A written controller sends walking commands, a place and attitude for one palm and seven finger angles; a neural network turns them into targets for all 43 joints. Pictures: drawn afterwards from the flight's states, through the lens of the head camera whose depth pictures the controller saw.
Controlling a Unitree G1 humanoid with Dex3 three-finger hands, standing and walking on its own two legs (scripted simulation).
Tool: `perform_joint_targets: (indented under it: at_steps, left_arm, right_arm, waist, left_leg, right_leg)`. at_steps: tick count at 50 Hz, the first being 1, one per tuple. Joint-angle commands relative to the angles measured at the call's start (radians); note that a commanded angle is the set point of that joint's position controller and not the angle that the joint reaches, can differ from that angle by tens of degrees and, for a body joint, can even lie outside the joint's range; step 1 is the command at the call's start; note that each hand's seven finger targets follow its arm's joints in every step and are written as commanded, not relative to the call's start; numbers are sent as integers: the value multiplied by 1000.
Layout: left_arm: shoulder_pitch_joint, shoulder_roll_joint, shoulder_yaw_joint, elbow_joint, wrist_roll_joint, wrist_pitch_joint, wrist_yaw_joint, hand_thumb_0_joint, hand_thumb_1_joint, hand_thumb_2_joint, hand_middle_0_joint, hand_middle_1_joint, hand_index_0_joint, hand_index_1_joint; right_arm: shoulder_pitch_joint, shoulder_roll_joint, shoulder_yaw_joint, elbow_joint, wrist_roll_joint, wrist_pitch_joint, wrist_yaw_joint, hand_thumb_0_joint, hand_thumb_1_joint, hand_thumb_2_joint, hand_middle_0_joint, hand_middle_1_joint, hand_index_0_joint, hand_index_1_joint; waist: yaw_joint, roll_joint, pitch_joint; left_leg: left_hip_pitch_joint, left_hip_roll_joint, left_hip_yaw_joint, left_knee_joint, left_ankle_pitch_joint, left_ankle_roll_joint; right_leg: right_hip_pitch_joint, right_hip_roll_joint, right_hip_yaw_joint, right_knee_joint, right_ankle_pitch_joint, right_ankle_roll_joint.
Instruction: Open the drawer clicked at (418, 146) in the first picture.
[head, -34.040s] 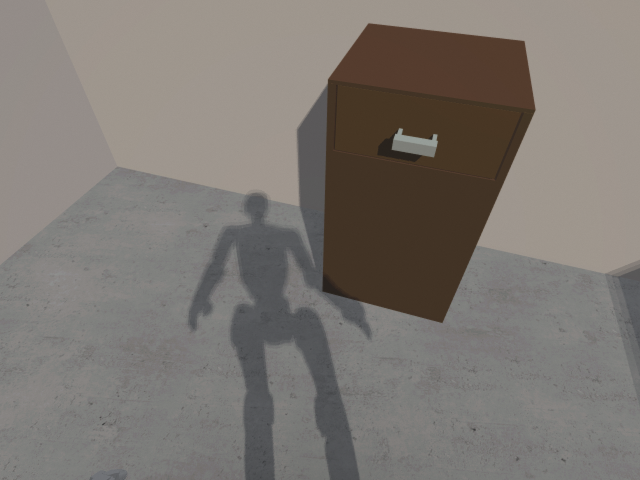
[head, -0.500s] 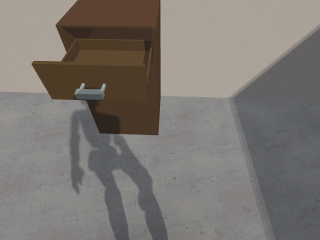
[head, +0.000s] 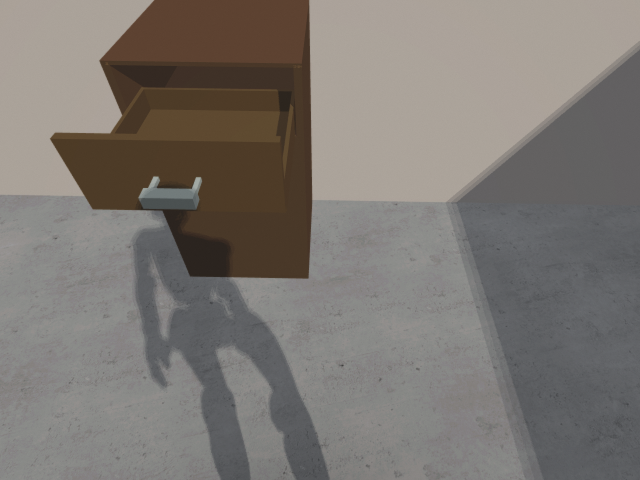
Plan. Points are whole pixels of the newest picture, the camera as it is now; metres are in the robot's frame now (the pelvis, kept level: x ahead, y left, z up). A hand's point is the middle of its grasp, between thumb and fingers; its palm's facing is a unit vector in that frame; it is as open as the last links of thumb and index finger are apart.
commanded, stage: look to check the result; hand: left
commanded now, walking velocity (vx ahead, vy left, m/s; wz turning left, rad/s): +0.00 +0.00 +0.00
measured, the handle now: (173, 190) +0.61 +0.32 -0.02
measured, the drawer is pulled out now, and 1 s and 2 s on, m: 0.30 0.30 0.30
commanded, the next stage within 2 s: stand and wait in 0.58 s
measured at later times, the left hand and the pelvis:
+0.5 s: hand out of the picture +0.01 +0.16 -0.17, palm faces +0.04 -0.98 -0.20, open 7.4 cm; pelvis +0.02 +0.00 +0.00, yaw +0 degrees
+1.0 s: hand out of the picture +0.04 +0.16 -0.17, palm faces +0.04 -0.97 -0.22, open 7.4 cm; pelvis +0.03 -0.02 +0.00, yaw -1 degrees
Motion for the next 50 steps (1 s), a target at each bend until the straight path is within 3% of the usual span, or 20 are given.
perform_joint_targets:
  at_steps: [1,10,27,32,45,50]
  left_arm:
    - [74,104,16,-19,-1,-16,5,0,900,900,-200,-300,-200,-300]
    - [78,103,12,-8,-1,-19,7,0,900,900,-200,-300,-200,-300]
    - [59,116,11,-11,-1,-23,7,0,900,900,-200,-300,-200,-300]
    - [54,123,13,-13,-2,-25,6,0,900,900,-200,-300,-200,-300]
    - [38,141,18,-18,-2,-29,10,0,900,900,-200,-300,-200,-300]
    - [35,144,18,-17,-2,-27,11,0,900,900,-200,-300,-200,-300]
  right_arm:
    - [79,-74,-17,-20,3,-12,-2,0,-900,-900,200,300,200,300]
    - [64,-86,-18,-17,6,-13,-4,0,-900,-900,200,300,200,300]
    - [23,-106,-18,-16,5,-12,-3,0,-900,-900,200,300,200,300]
    - [18,-112,-19,-15,6,-15,-4,0,-900,-900,200,300,200,300]
    - [7,-119,-21,-11,6,-12,-6,0,-900,-900,200,300,200,300]
    - [7,-122,-21,-8,5,-8,-5,0,-900,-900,200,300,200,300]
  waist:
    - [2,21,55]
    - [0,-5,51]
    - [-2,10,62]
    - [0,5,29]
    - [-1,-2,22]
    - [-3,-9,45]
  left_leg:
    - [-16,51,-75,-84,-9,40]
    - [9,59,-75,-87,22,41]
    - [33,61,-67,-91,38,36]
    - [48,64,-66,-91,66,35]
    - [60,63,-55,-81,91,29]
    - [53,60,-50,-81,60,26]
  right_leg:
    - [-46,-123,142,-136,-67,0]
    - [-32,-121,137,-131,-13,5]
    - [-27,-123,149,-141,22,7]
    - [4,-123,147,-132,74,8]
    - [34,-129,150,-132,185,13]
    - [22,-131,154,-151,146,20]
